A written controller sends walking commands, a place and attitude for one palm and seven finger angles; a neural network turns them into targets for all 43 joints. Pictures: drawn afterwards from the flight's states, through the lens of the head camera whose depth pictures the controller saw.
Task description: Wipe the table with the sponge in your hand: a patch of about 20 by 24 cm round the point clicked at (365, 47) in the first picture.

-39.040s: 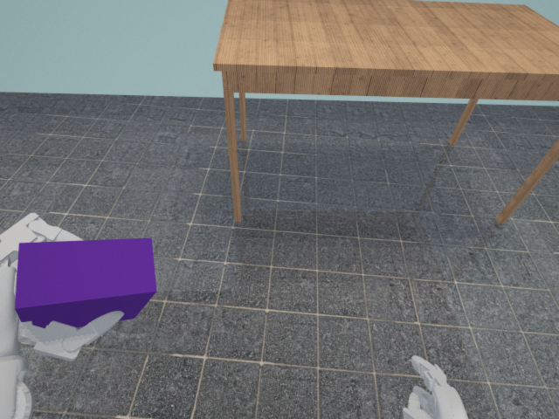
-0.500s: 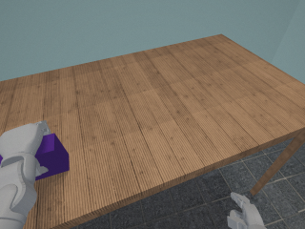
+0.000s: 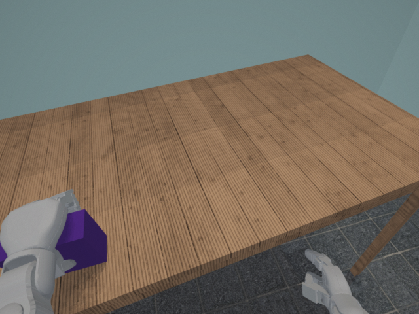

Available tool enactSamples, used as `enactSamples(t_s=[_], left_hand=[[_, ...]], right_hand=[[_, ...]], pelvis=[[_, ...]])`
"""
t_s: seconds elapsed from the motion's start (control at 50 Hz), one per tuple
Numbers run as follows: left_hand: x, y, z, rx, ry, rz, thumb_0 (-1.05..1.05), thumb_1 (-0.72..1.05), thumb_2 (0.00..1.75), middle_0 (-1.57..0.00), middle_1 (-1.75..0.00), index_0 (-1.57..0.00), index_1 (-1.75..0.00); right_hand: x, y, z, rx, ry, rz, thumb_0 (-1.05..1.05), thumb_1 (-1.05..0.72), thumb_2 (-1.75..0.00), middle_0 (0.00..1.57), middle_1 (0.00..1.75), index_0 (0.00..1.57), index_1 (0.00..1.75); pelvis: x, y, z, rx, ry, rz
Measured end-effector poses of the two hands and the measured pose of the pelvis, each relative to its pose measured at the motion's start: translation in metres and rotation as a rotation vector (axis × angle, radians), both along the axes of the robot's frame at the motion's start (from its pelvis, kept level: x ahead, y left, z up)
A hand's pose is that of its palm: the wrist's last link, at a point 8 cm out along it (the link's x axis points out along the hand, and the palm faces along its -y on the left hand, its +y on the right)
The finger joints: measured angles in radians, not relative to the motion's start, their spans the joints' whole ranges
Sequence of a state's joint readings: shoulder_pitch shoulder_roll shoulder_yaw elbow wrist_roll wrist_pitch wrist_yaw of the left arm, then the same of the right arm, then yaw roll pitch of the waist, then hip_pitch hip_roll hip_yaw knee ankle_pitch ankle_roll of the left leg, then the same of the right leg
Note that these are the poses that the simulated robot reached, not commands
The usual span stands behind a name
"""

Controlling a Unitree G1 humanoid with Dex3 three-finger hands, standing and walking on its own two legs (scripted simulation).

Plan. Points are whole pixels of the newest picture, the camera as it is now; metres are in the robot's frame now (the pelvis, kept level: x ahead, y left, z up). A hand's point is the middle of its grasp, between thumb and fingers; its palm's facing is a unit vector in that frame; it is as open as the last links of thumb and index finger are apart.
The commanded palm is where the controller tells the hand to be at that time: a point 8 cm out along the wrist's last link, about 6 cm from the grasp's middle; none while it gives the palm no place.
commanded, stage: wipe back along the first lane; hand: left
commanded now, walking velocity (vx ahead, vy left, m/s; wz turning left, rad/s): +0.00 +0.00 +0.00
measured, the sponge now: (62, 250) +0.19 +0.31 +0.04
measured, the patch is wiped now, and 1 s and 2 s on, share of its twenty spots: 1.00 1.00 1.00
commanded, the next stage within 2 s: lift the sponge slowly off the table in 0.08 s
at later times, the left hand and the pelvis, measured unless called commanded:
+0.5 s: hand (55, 245) +0.18 +0.30 +0.09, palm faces +0.07 -0.11 -0.99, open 9.8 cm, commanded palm +0.14 +0.29 +0.15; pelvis -0.01 -0.01 +0.00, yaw +0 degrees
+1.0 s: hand (42, 244) +0.17 +0.30 +0.12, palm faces +0.10 -0.10 -0.99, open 9.8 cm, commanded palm +0.13 +0.29 +0.19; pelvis -0.02 -0.02 +0.00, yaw +1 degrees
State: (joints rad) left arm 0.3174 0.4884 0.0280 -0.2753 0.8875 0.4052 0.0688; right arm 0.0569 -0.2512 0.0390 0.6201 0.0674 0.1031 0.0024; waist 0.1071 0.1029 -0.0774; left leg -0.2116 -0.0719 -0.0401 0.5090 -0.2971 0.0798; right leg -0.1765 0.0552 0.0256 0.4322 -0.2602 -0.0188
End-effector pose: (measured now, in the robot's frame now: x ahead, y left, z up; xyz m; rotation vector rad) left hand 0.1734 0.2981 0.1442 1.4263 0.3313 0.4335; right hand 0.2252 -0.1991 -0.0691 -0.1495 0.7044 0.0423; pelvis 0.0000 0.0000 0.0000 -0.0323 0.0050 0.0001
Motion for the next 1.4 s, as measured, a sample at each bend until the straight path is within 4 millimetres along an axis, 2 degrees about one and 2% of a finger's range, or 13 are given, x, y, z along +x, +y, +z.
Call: enactSamples(t_s=[0.26, 0.46, 0.7, 0.82, 1.02, 1.12, 1.3, 1.4], left_hand=[[-0.016, -0.007, 0.000, -0.013, 0.005, -0.006, 0.01, -0.48, 1.04, -0.69, -1.41, -0.74, -1.42], [-0.015, -0.006, 0.001, -0.021, 0.021, 0.006, 0.01, -0.48, 1.04, -0.71, -1.39, -0.76, -1.41], [-0.029, -0.009, 0.005, -0.038, 0.035, -0.003, 0.01, -0.50, 1.04, -0.73, -1.37, -0.78, -1.39], [-0.035, -0.009, 0.011, -0.021, 0.019, 0.003, 0.00, -0.50, 1.04, -0.74, -1.36, -0.78, -1.38], [-0.027, -0.007, 0.029, -0.010, -0.010, 0.010, 0.00, -0.50, 1.04, -0.74, -1.36, -0.79, -1.37], [-0.027, -0.012, 0.036, -0.007, -0.013, -0.015, 0.00, -0.50, 1.04, -0.74, -1.36, -0.79, -1.37], [-0.036, -0.010, 0.047, -0.003, -0.031, 0.002, 0.00, -0.50, 1.04, -0.74, -1.36, -0.79, -1.37], [-0.032, -0.012, 0.049, -0.001, -0.031, -0.005, 0.00, -0.51, 1.04, -0.74, -1.36, -0.79, -1.37]], right_hand=[[-0.007, -0.004, 0.006, -0.004, -0.026, -0.005, 0.02, -0.90, -0.90, 0.20, 0.30, 0.20, 0.30], [-0.013, -0.013, 0.004, -0.033, -0.016, -0.006, 0.02, -0.90, -0.90, 0.20, 0.30, 0.20, 0.29], [-0.011, -0.016, 0.006, -0.038, -0.040, 0.011, 0.02, -0.90, -0.90, 0.20, 0.30, 0.20, 0.29], [-0.006, -0.013, 0.009, -0.045, -0.058, 0.033, 0.02, -0.90, -0.90, 0.20, 0.30, 0.20, 0.29], [-0.004, -0.009, 0.016, -0.036, -0.095, 0.043, 0.02, -0.90, -0.90, 0.20, 0.30, 0.20, 0.30], [-0.007, -0.012, 0.018, -0.030, -0.104, 0.038, 0.02, -0.90, -0.90, 0.20, 0.30, 0.20, 0.30], [-0.016, -0.019, 0.015, -0.041, -0.093, 0.033, 0.02, -0.90, -0.90, 0.20, 0.30, 0.20, 0.30], [-0.020, -0.017, 0.012, -0.043, -0.090, 0.034, 0.02, -0.90, -0.90, 0.20, 0.30, 0.20, 0.30]], pelvis=[[-0.007, -0.003, 0.000, 0.003, -0.029, -0.007], [-0.013, -0.009, 0.000, 0.006, -0.044, -0.002], [-0.013, -0.016, 0.001, 0.006, -0.062, 0.001], [-0.017, -0.019, 0.001, 0.007, -0.075, 0.011], [-0.024, -0.024, 0.002, 0.011, -0.084, 0.014], [-0.027, -0.024, 0.002, 0.013, -0.084, 0.008], [-0.033, -0.025, 0.002, 0.014, -0.096, 0.011], [-0.039, -0.026, 0.002, 0.017, -0.097, 0.017]])
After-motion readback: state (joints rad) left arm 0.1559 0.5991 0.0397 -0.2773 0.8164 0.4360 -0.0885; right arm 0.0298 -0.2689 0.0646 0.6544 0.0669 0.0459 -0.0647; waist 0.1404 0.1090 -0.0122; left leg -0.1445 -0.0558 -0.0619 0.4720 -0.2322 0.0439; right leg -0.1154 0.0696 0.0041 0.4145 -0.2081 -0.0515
